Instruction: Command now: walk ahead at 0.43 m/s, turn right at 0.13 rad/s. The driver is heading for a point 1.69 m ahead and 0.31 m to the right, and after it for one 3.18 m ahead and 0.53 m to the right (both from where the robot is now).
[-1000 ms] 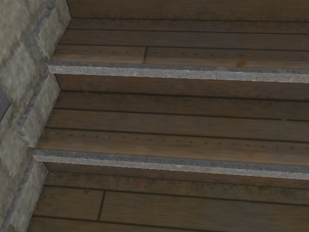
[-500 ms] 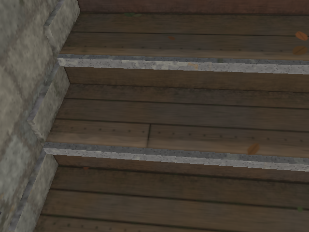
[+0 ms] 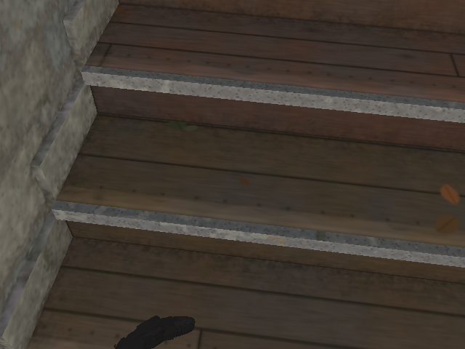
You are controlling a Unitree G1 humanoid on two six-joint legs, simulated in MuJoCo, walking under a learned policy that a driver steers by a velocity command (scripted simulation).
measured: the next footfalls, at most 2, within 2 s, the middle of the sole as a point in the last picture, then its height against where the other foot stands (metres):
left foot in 0.44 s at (185, 345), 0.16 m higher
right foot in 0.92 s outside the picture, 0.03 m lower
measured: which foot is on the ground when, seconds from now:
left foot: up 0.00-0.42, down 0.44-1.00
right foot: down 0.00-0.48, up 0.50-0.90, down 0.92-1.00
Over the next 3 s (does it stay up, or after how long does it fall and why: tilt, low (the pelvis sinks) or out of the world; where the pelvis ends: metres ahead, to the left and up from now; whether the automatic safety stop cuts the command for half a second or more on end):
stays up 0.49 -0.09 0.27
